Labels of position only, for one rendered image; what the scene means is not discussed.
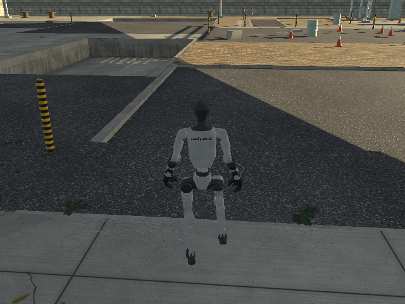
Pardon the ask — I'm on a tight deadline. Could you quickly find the left robot forearm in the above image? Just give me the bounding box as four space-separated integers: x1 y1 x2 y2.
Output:
165 153 177 177

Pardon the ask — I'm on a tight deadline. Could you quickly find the right robot upper arm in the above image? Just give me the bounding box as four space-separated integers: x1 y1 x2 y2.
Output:
215 128 233 163

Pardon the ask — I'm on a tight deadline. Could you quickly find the right robot foot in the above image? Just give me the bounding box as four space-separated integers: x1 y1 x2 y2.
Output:
218 234 227 244

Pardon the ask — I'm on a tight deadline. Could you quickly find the robot torso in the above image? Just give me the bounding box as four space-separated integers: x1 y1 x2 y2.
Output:
187 125 217 190

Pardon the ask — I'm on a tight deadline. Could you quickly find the right robot forearm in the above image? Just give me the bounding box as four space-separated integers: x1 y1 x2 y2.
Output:
227 154 240 180

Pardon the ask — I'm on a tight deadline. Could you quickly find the left robot upper arm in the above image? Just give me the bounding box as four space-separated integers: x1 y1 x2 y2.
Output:
170 128 189 163

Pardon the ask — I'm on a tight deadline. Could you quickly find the robot right hand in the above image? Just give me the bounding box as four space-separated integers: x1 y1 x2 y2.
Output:
228 177 242 192

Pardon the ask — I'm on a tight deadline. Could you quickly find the robot left hand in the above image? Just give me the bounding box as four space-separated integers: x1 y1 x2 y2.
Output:
163 175 178 188

